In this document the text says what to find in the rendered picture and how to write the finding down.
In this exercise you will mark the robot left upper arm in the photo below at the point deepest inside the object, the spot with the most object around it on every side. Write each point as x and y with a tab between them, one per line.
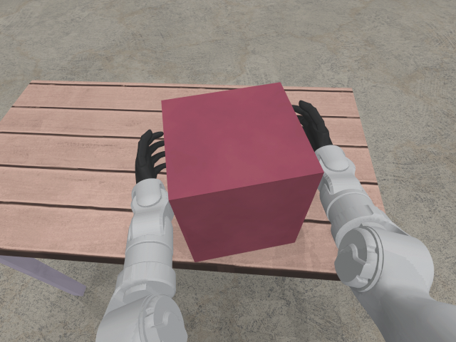
153	318

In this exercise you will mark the right robot hand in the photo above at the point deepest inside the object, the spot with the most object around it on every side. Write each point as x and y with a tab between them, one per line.
313	125

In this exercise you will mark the left robot hand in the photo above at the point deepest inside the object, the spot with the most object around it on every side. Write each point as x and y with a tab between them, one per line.
144	163

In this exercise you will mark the carton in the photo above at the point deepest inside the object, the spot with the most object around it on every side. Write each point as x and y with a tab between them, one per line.
241	172

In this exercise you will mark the robot left forearm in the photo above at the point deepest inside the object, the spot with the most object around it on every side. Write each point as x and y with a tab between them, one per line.
149	249

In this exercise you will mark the robot right upper arm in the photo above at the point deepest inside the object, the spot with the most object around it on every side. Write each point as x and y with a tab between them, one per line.
391	274

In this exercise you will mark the robot right forearm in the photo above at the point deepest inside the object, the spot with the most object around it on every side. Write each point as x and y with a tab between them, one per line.
345	202

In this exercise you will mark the table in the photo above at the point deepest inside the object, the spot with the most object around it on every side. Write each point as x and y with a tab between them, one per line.
67	171

